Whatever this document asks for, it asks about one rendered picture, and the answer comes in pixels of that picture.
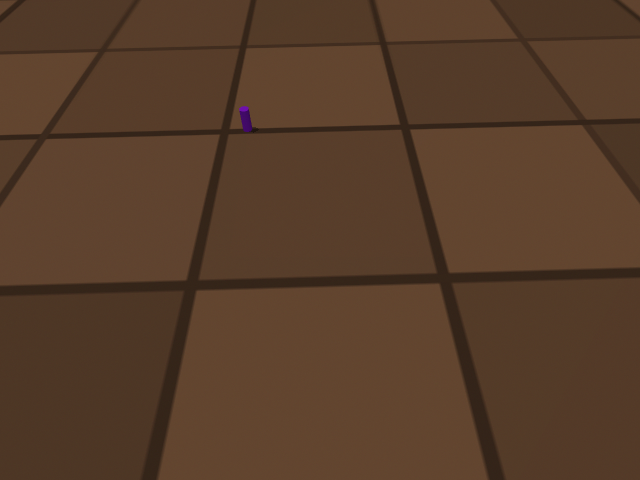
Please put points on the can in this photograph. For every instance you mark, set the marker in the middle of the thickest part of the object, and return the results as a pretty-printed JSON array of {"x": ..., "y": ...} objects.
[{"x": 245, "y": 118}]

